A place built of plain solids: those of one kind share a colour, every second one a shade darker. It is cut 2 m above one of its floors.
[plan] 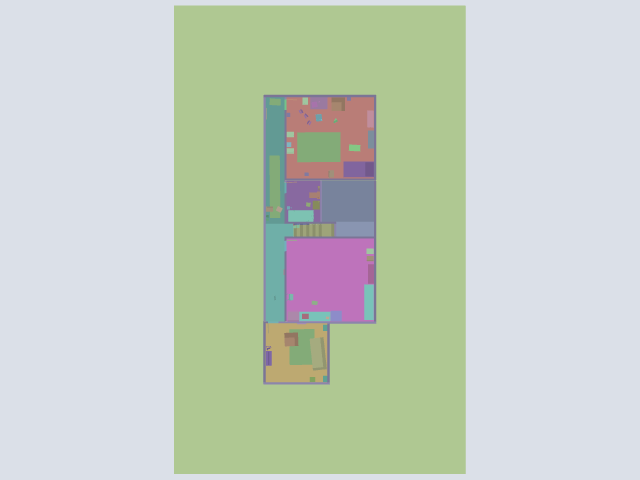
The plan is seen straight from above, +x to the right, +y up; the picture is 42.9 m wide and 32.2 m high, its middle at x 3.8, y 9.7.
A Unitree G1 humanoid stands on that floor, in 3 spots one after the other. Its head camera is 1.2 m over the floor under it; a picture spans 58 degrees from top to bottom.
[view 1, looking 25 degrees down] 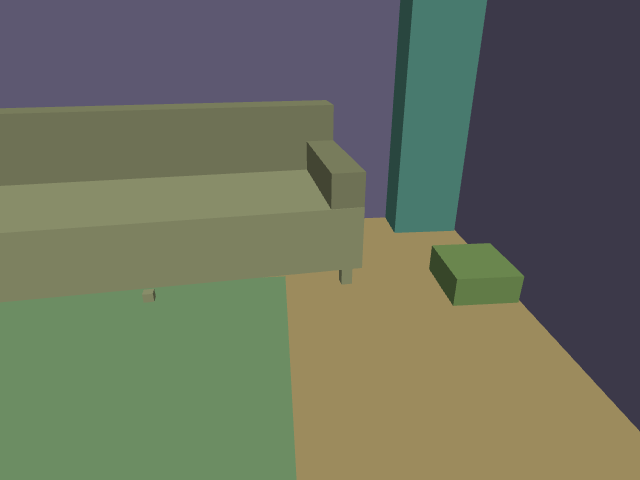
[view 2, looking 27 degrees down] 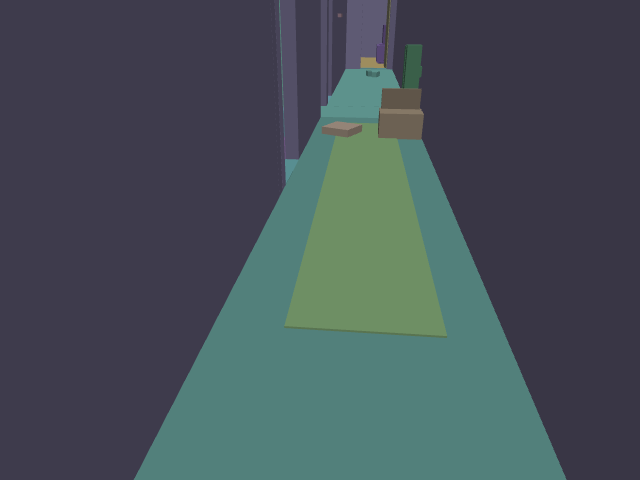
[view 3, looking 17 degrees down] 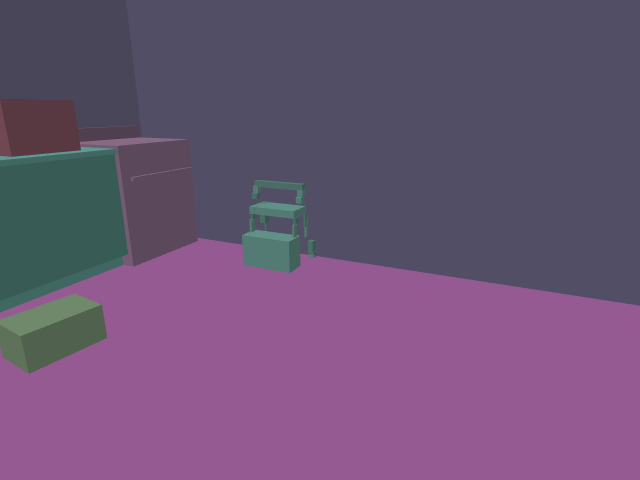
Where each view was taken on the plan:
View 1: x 1.38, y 1.32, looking -5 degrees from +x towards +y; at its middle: sofa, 2.14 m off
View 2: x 0.79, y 16.86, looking -84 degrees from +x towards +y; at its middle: rug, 2.62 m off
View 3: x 4.67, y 7.58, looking -155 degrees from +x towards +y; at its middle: wall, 3.61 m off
